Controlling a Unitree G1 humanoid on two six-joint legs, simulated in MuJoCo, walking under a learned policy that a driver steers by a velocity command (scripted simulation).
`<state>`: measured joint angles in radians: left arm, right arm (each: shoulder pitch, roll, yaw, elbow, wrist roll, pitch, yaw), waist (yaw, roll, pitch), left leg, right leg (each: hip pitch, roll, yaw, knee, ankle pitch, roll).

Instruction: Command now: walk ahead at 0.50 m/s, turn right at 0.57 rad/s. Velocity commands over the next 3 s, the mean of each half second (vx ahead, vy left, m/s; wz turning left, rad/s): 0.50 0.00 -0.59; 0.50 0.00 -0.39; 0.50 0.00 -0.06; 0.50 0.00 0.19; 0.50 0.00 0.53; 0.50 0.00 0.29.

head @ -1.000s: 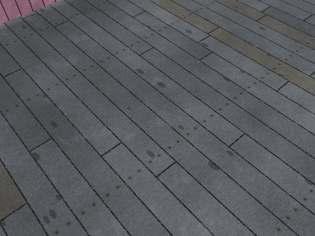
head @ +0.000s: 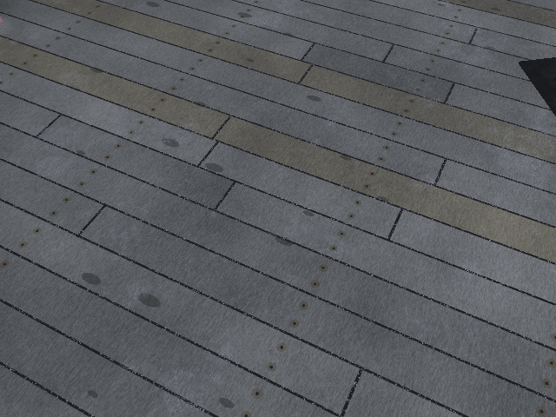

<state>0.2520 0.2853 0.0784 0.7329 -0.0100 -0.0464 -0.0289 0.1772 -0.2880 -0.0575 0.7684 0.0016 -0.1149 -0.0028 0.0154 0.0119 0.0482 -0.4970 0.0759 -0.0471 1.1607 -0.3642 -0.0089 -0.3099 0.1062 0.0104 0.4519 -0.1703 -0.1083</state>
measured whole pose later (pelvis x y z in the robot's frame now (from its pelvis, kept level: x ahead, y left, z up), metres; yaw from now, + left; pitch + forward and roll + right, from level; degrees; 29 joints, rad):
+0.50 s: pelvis +0.28 +0.04 +0.00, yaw -18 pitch +1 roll +2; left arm 0.27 0.31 0.08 0.67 -0.03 -0.01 0.00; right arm 0.24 -0.26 -0.06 0.76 -0.01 -0.10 0.01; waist -0.02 -0.05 0.02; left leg -0.25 -0.02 0.07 0.42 -0.20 0.03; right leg -0.56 -0.04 0.06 1.18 -0.34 -0.01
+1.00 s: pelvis +0.51 -0.12 +0.00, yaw -29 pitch +1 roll +0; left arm 0.26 0.27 0.06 0.69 0.00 -0.05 -0.03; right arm 0.22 -0.32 -0.05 0.82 0.02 -0.08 0.01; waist 0.00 0.03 0.04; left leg -0.52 0.12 -0.01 1.14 -0.33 0.00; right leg -0.28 0.06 -0.02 0.44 -0.18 -0.07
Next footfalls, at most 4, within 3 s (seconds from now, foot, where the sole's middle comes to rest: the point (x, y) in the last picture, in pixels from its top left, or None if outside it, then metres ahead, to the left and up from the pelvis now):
0.30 left None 0.37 0.13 -0.77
0.82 right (394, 382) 0.53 -0.22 -0.77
1.34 left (355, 248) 0.92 -0.16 -0.77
1.86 right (471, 209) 1.06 -0.52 -0.77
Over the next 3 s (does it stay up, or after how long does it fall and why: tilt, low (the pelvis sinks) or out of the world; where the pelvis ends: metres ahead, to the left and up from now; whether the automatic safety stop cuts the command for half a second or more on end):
stays up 1.58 -0.46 -0.01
